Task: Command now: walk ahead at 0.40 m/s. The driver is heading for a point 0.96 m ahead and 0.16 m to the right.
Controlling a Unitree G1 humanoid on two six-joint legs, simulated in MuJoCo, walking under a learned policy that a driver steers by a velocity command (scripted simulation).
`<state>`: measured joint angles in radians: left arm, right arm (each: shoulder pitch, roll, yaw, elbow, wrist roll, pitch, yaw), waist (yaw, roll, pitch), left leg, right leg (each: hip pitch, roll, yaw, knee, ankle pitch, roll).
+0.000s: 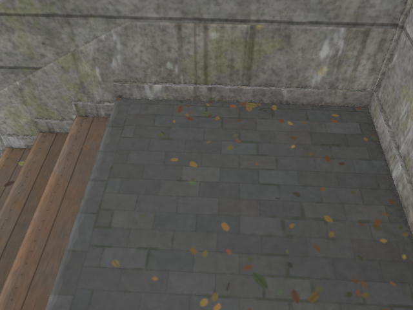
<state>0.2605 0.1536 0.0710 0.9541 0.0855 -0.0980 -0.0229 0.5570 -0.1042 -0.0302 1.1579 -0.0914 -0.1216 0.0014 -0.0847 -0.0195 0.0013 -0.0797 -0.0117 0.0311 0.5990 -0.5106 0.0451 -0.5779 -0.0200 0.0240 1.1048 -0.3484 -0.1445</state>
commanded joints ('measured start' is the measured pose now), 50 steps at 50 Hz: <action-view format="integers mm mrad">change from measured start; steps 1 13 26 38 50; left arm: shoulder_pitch -117 575 305 369 15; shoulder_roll -3 316 24 113 47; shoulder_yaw -27 45 -118 -48 -25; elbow -96 122 131 192 -88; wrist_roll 26 -4 3 -88 -92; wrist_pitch -3 -5 -78 60 13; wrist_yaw -17 -47 35 51 55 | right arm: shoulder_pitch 32 382 -430 -530 -404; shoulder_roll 13 6 -115 -186 -232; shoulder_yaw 33 31 57 14 -21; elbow -24 47 -312 -356 -250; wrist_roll -12 8 -26 176 91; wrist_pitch -10 56 27 14 24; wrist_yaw -31 103 80 85 -24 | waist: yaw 0 153 146 161 169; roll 78 -323 84 -28 116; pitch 159 -430 62 79 5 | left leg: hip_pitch -134 -627 -774 -213 -457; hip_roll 188 -64 182 100 191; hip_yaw -150 -71 -132 -88 -153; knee -121 1387 73 -312 -351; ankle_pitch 221 -351 1175 906 615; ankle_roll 145 -44 15 33 175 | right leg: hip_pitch -184 1395 263 359 12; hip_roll -119 -310 -121 -100 -111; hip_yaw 91 117 93 177 43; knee -232 -331 -559 -10 -163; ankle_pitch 585 1371 177 411 257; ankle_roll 23 -218 -117 -25 163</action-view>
